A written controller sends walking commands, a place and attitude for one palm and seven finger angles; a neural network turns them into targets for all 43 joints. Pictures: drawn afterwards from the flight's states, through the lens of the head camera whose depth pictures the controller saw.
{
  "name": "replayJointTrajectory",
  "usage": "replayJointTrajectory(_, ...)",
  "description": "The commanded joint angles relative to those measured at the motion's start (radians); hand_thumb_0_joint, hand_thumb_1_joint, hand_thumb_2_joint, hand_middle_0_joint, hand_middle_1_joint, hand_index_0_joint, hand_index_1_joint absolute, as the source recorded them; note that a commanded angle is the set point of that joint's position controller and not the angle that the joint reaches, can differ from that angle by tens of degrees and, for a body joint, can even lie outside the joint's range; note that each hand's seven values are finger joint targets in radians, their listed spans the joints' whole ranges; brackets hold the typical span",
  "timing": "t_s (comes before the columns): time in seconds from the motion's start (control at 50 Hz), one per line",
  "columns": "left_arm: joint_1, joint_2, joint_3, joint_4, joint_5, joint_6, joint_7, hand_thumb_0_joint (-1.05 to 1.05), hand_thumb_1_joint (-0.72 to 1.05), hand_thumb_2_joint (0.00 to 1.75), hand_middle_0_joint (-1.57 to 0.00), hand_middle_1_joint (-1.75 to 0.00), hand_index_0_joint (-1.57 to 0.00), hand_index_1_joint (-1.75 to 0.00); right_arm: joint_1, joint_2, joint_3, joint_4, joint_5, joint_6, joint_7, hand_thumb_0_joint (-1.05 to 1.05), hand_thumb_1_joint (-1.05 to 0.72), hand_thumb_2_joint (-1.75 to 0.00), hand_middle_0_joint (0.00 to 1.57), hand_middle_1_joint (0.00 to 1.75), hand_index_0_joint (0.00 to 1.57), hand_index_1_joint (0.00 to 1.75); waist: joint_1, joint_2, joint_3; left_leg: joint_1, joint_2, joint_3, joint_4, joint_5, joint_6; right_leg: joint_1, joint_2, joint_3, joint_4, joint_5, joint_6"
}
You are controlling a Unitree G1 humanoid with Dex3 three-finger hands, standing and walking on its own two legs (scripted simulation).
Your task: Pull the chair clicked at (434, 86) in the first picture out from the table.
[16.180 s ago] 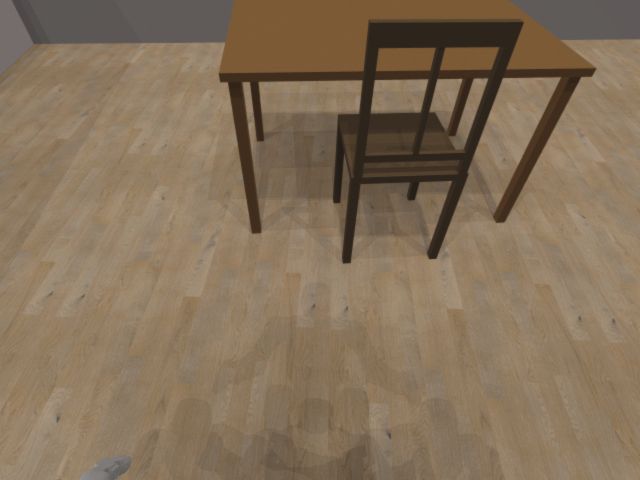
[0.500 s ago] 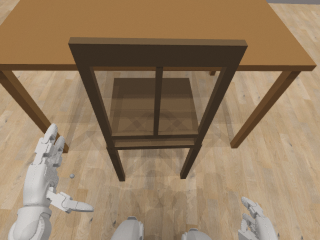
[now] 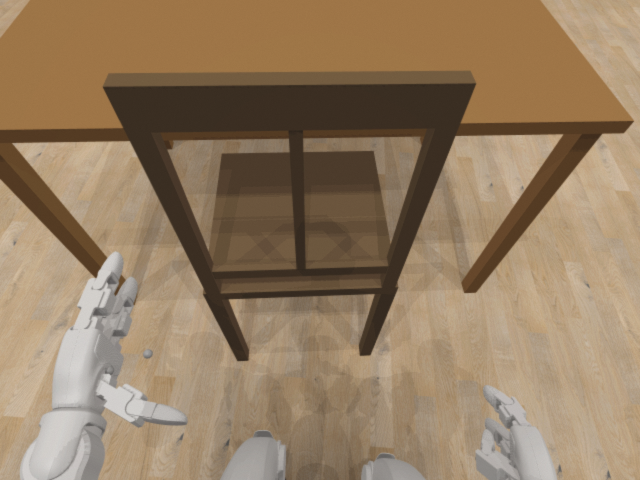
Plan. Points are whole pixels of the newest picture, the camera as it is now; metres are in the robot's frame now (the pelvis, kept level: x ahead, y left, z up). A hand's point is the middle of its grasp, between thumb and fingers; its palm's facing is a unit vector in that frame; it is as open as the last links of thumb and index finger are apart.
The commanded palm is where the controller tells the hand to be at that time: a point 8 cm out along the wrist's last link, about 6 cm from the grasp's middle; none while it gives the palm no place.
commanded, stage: aim the fingers beside a spindle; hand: left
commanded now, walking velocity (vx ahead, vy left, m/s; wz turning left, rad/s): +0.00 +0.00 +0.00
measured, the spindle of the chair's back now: (298, 210) +0.49 +0.06 +0.00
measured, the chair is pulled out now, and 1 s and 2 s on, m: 0.00 0.00 0.00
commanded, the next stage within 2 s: none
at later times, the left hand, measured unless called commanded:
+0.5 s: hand (155, 325) +0.29 +0.22 +0.02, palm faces +0.08 -1.00 -0.05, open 16.9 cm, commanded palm +0.26 +0.27 +0.02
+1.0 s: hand (174, 316) +0.31 +0.21 -0.01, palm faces +0.08 -1.00 -0.03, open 16.9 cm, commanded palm +0.29 +0.25 -0.01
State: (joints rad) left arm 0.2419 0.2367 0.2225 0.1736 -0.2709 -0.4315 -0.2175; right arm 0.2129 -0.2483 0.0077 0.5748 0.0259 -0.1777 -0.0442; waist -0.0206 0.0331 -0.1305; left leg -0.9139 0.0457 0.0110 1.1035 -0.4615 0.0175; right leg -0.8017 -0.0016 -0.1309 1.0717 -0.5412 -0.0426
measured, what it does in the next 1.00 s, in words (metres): stands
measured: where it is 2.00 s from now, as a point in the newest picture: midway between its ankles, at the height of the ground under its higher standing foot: outside the picture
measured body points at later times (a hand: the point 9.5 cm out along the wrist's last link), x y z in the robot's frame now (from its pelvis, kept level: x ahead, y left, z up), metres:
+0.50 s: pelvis -0.01 +0.00 -0.01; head +0.08 +0.01 +0.43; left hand +0.28 +0.27 +0.03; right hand +0.14 -0.25 -0.11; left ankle +0.04 +0.11 -0.66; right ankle -0.01 -0.10 -0.66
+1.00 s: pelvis -0.02 +0.02 -0.03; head +0.09 +0.03 +0.41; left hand +0.30 +0.26 +0.00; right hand +0.14 -0.23 -0.13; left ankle +0.04 +0.11 -0.66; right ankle -0.01 -0.10 -0.66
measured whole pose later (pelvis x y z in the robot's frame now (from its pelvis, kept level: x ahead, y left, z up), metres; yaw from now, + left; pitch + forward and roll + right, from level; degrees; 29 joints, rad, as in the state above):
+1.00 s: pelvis -0.02 +0.02 -0.03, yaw -1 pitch +20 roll -3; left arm -0.06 0.23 0.21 0.40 -0.20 -0.47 -0.13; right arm 0.21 -0.25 0.01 0.58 0.01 -0.12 -0.01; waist -0.04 0.03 -0.15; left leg -1.10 0.04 0.03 1.23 -0.48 0.05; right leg -0.99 -0.01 -0.11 1.20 -0.56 -0.02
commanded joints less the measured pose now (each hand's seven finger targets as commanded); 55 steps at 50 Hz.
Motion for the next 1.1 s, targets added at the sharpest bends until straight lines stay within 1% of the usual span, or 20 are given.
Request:
replayJointTrajectory(0.0, -0.135, 0.195, 0.134, -0.163, -0.020, -0.104, 0.008, 0.00, -0.50, 0.30, -0.06, -0.08, -0.06, -0.08, -0.018, -0.131, -0.058, -0.114, -0.003, -0.044, -0.014, 0.00, -0.90, -0.90, 0.20, 0.30, 0.20, 0.30, -0.007, 0.007, -0.222, 0.161, -0.033, -0.038, -0.102, 0.219, 0.013, 0.094, 0.008, 0.118, -0.166, 0.262, 0.029)
replayJointTrajectory(0.06, -0.162, 0.158, 0.089, -0.135, -0.018, -0.103, -0.011, 0.00, -0.50, 0.30, -0.06, -0.08, -0.06, -0.08, -0.017, -0.134, -0.058, -0.113, -0.002, -0.048, -0.010, 0.00, -0.90, -0.90, 0.20, 0.30, 0.20, 0.30, -0.015, 0.040, -0.240, 0.174, -0.035, -0.033, -0.096, 0.227, 0.013, 0.085, 0.003, 0.121, -0.159, 0.283, 0.029)
replayJointTrajectory(0.12, -0.174, 0.176, 0.105, -0.095, -0.027, -0.086, -0.032, 0.00, -0.50, 0.30, -0.06, -0.08, -0.06, -0.08, -0.009, -0.144, -0.061, -0.108, 0.001, -0.045, -0.013, 0.00, -0.90, -0.90, 0.20, 0.30, 0.20, 0.30, -0.020, -0.001, -0.264, 0.152, -0.033, -0.032, -0.083, 0.230, 0.017, 0.108, 0.000, 0.139, -0.164, 0.295, 0.036)
replayJointTrajectory(0.18, -0.227, 0.191, 0.116, -0.074, -0.033, -0.079, -0.046, 0.00, -0.50, 0.30, -0.06, -0.08, -0.06, -0.08, -0.007, -0.148, -0.061, -0.105, 0.003, -0.044, -0.016, 0.00, -0.90, -0.90, 0.20, 0.30, 0.20, 0.30, -0.020, 0.005, -0.270, 0.134, -0.033, -0.032, -0.078, 0.213, 0.017, 0.103, -0.002, 0.146, -0.164, 0.268, 0.037)
replayJointTrajectory(0.2, -0.234, 0.214, 0.140, -0.070, -0.034, -0.082, -0.043, 0.00, -0.50, 0.30, -0.06, -0.08, -0.06, -0.08, -0.008, -0.148, -0.061, -0.101, 0.003, -0.045, -0.017, 0.00, -0.90, -0.90, 0.20, 0.30, 0.20, 0.30, -0.016, 0.002, -0.265, 0.130, -0.030, -0.035, -0.076, 0.217, 0.017, 0.105, 0.000, 0.148, -0.163, 0.267, 0.035)
replayJointTrajectory(0.26, -0.273, 0.198, 0.125, -0.080, -0.030, -0.099, -0.027, 0.00, -0.50, 0.30, -0.06, -0.08, -0.06, -0.08, -0.005, -0.147, -0.061, -0.101, -0.001, -0.049, -0.015, 0.00, -0.90, -0.90, 0.20, 0.30, 0.20, 0.30, -0.017, 0.020, -0.281, 0.155, -0.028, -0.037, -0.084, 0.210, 0.017, 0.075, 0.003, 0.128, -0.149, 0.250, 0.033)
replayJointTrajectory(0.3, -0.285, 0.219, 0.147, -0.063, -0.025, -0.109, -0.012, 0.00, -0.50, 0.30, -0.06, -0.08, -0.06, -0.08, -0.002, -0.149, -0.062, -0.093, -0.006, -0.049, -0.014, 0.00, -0.90, -0.90, 0.20, 0.30, 0.20, 0.30, -0.016, -0.004, -0.290, 0.143, -0.026, -0.040, -0.076, 0.222, 0.018, 0.078, 0.007, 0.128, -0.137, 0.266, 0.034)
replayJointTrajectory(0.32, -0.268, 0.229, 0.165, -0.062, -0.024, -0.115, -0.008, 0.00, -0.50, 0.30, -0.06, -0.08, -0.06, -0.08, -0.001, -0.148, -0.064, -0.095, -0.006, -0.048, -0.011, 0.00, -0.90, -0.90, 0.20, 0.30, 0.20, 0.30, -0.003, 0.015, -0.307, 0.141, -0.028, -0.037, -0.077, 0.228, 0.016, 0.088, 0.004, 0.129, -0.131, 0.272, 0.033)
replayJointTrajectory(0.38, -0.235, 0.193, 0.132, -0.059, -0.018, -0.115, -0.005, 0.00, -0.50, 0.30, -0.06, -0.08, -0.06, -0.08, -0.004, -0.147, -0.065, -0.103, -0.008, -0.045, 0.000, 0.00, -0.90, -0.90, 0.20, 0.30, 0.20, 0.30, 0.002, 0.048, -0.321, 0.173, -0.029, -0.035, -0.085, 0.248, 0.014, 0.069, 0.007, 0.109, -0.117, 0.295, 0.029)
replayJointTrajectory(0.42, -0.215, 0.187, 0.126, -0.030, -0.014, -0.101, -0.008, 0.00, -0.50, 0.30, -0.06, -0.08, -0.06, -0.08, 0.001, -0.151, -0.068, -0.104, -0.006, -0.038, 0.005, 0.00, -0.90, -0.90, 0.20, 0.30, 0.20, 0.30, -0.002, 0.019, -0.310, 0.169, -0.027, -0.039, -0.084, 0.261, 0.014, 0.062, 0.008, 0.102, -0.112, 0.315, 0.029)
replayJointTrajectory(0.48, -0.239, 0.149, 0.079, -0.036, -0.009, -0.092, -0.008, 0.00, -0.50, 0.30, -0.06, -0.08, -0.06, -0.08, 0.002, -0.154, -0.067, -0.111, -0.006, -0.033, 0.009, 0.00, -0.90, -0.90, 0.20, 0.30, 0.20, 0.30, -0.013, 0.028, -0.293, 0.172, -0.026, -0.044, -0.085, 0.242, 0.012, 0.020, 0.009, 0.090, -0.105, 0.285, 0.027)
replayJointTrajectory(0.52, -0.303, 0.154, 0.075, -0.018, -0.003, -0.094, 0.001, 0.00, -0.50, 0.30, -0.06, -0.08, -0.06, -0.08, 0.005, -0.160, -0.068, -0.104, -0.006, -0.028, 0.005, 0.00, -0.90, -0.90, 0.20, 0.30, 0.20, 0.30, -0.031, -0.011, -0.265, 0.147, -0.023, -0.050, -0.076, 0.204, 0.014, -0.014, 0.011, 0.091, -0.104, 0.245, 0.029)
replayJointTrajectory(0.54, -0.352, 0.153, 0.068, -0.028, 0.001, -0.104, 0.007, 0.00, -0.50, 0.30, -0.06, -0.08, -0.06, -0.08, 0.004, -0.159, -0.067, -0.101, -0.007, -0.029, 0.003, 0.00, -0.90, -0.90, 0.20, 0.30, 0.20, 0.30, -0.035, 0.002, -0.257, 0.141, -0.023, -0.055, -0.073, 0.185, 0.013, -0.034, 0.011, 0.090, -0.099, 0.218, 0.027)
replayJointTrajectory(0.64, -0.400, 0.165, 0.071, -0.074, 0.027, -0.151, 0.046, 0.00, -0.50, 0.30, -0.06, -0.08, -0.06, -0.08, 0.006, -0.155, -0.068, -0.099, -0.018, -0.031, 0.005, 0.00, -0.90, -0.90, 0.20, 0.30, 0.20, 0.30, -0.017, 0.051, -0.348, 0.208, -0.018, -0.074, -0.072, 0.206, 0.006, -0.068, 0.012, 0.077, -0.067, 0.193, 0.018)
replayJointTrajectory(0.72, -0.406, 0.138, 0.035, -0.022, 0.048, -0.132, 0.061, 0.00, -0.50, 0.30, -0.06, -0.08, -0.06, -0.08, 0.002, -0.157, -0.066, -0.100, -0.021, -0.016, 0.011, 0.00, -0.90, -0.90, 0.20, 0.30, 0.20, 0.30, -0.020, 0.052, -0.339, 0.203, -0.017, -0.082, -0.069, 0.197, 0.001, -0.104, 0.012, 0.071, -0.052, 0.181, 0.016)
replayJointTrajectory(0.8, -0.394, 0.153, 0.065, 0.042, 0.049, -0.095, 0.065, 0.00, -0.50, 0.30, -0.06, -0.08, -0.06, -0.08, 0.005, -0.160, -0.065, -0.108, -0.016, 0.008, 0.014, 0.00, -0.90, -0.90, 0.20, 0.30, 0.20, 0.30, -0.007, 0.012, -0.337, 0.157, -0.021, -0.076, -0.064, 0.177, 0.002, -0.086, 0.016, 0.073, -0.049, 0.181, 0.014)
replayJointTrajectory(0.86, -0.428, 0.139, 0.051, 0.021, 0.049, -0.092, 0.075, 0.00, -0.50, 0.30, -0.06, -0.08, -0.06, -0.08, 0.000, -0.157, -0.064, -0.119, -0.015, 0.020, 0.018, 0.00, -0.90, -0.90, 0.20, 0.30, 0.20, 0.30, -0.003, 0.034, -0.346, 0.159, -0.021, -0.077, -0.062, 0.176, -0.001, -0.095, 0.013, 0.071, -0.040, 0.178, 0.014)
replayJointTrajectory(0.9, -0.470, 0.145, 0.045, 0.008, 0.052, -0.104, 0.085, 0.00, -0.50, 0.30, -0.06, -0.08, -0.06, -0.08, 0.003, -0.156, -0.062, -0.117, -0.016, 0.022, 0.016, 0.00, -0.90, -0.90, 0.20, 0.30, 0.20, 0.30, -0.017, 0.018, -0.347, 0.159, -0.018, -0.080, -0.051, 0.182, 0.002, -0.106, 0.016, 0.073, -0.038, 0.179, 0.014)
replayJointTrajectory(0.98, -0.550, 0.142, 0.028, -0.017, 0.070, -0.145, 0.104, 0.00, -0.50, 0.30, -0.06, -0.08, -0.06, -0.08, 0.008, -0.155, -0.063, -0.102, -0.023, 0.024, 0.018, 0.00, -0.90, -0.90, 0.20, 0.30, 0.20, 0.30, -0.027, 0.056, -0.368, 0.187, -0.015, -0.092, -0.039, 0.180, -0.003, -0.155, 0.015, 0.071, -0.019, 0.159, 0.013)
replayJointTrajectory(1.08, -0.600, 0.126, 0.009, 0.101, 0.087, -0.132, 0.097, 0.00, -0.50, 0.30, -0.06, -0.08, -0.06, -0.08, 0.015, -0.165, -0.065, -0.081, -0.022, 0.037, 0.016, 0.00, -0.90, -0.90, 0.20, 0.30, 0.20, 0.30, -0.044, 0.028, -0.336, 0.131, -0.017, -0.091, -0.022, 0.114, -0.001, -0.197, 0.016, 0.072, -0.011, 0.118, 0.013)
